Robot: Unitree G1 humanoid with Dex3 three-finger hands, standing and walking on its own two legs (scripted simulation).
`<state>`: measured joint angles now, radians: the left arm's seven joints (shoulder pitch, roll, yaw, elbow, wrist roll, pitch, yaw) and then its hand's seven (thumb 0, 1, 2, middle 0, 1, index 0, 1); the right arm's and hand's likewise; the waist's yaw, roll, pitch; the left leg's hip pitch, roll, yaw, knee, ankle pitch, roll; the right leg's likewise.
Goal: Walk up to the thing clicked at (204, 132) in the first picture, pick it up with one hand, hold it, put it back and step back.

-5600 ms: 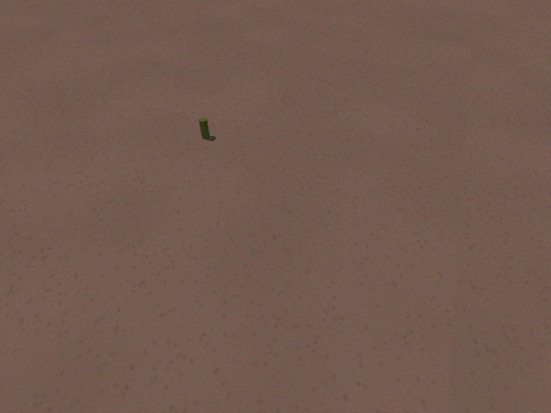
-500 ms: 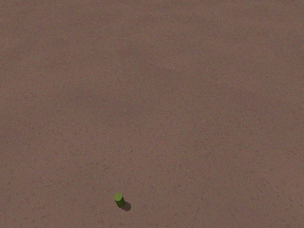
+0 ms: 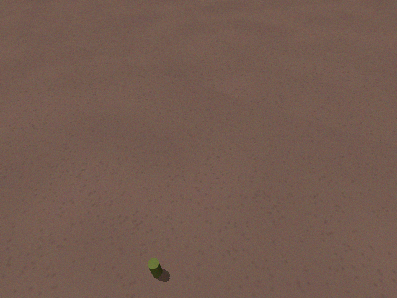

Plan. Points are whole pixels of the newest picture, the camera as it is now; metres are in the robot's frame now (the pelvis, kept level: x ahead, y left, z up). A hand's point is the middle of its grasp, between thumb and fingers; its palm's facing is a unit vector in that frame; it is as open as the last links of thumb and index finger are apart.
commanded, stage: walk up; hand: left
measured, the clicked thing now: (155, 268) +0.41 +0.22 -0.72
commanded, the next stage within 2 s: stand in 0.98 s
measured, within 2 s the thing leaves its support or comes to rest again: neither
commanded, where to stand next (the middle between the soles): +0.06 +0.00 m, yaw +0 degrees
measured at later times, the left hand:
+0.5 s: hand out of the picture +0.09 +0.24 -0.16, palm faces -0.01 -0.95 -0.32, open 7.4 cm
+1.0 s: hand out of the picture +0.10 +0.25 -0.15, palm faces -0.01 -0.94 -0.33, open 7.4 cm
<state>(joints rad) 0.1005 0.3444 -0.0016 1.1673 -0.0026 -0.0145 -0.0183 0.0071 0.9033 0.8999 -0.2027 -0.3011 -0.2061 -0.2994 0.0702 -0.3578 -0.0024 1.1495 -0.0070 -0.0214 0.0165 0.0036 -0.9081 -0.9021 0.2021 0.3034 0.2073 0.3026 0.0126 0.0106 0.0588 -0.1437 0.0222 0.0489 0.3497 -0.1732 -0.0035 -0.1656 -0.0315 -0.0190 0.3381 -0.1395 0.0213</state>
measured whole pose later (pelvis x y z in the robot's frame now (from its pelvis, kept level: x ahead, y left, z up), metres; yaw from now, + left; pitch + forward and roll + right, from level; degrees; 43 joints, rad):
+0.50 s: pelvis +0.01 +0.00 +0.00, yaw +0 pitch -2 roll +0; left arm 0.08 0.33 0.01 1.16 0.01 -0.02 -0.01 0.01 0.90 0.90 -0.20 -0.30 -0.21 -0.30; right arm 0.07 -0.35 -0.01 1.16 -0.01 -0.01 0.02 0.00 -0.91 -0.90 0.20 0.30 0.21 0.30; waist 0.00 0.01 0.06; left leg -0.10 0.03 0.05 0.30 -0.17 -0.01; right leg -0.13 -0.03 -0.02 0.30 -0.14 0.02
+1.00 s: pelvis +0.01 +0.00 +0.00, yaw +0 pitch -2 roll +0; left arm 0.08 0.34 0.01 1.15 0.01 -0.01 -0.01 0.01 0.90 0.90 -0.20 -0.30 -0.21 -0.30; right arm 0.09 -0.35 0.00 1.15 -0.01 -0.01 0.01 0.00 -0.91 -0.90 0.20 0.30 0.21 0.30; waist 0.00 0.01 0.05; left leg -0.10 0.02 0.05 0.30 -0.17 -0.01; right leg -0.13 -0.03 -0.02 0.31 -0.15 0.02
